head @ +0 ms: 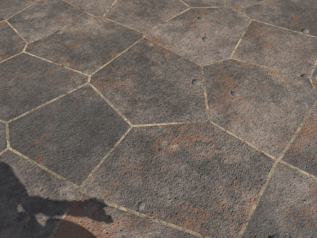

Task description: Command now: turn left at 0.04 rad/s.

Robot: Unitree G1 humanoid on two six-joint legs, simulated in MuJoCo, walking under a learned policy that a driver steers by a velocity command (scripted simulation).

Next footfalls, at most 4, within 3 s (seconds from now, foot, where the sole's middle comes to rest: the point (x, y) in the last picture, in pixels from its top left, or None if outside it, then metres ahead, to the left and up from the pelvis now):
0.92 left None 0.11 0.14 -0.77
1.40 right None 0.48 -0.09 -0.77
1.94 left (132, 181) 0.78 0.15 -0.77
2.50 right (183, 134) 1.06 -0.11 -0.77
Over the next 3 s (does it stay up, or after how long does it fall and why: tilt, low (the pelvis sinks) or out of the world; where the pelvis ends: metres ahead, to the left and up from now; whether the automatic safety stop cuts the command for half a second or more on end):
stays up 1.21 -0.05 -0.01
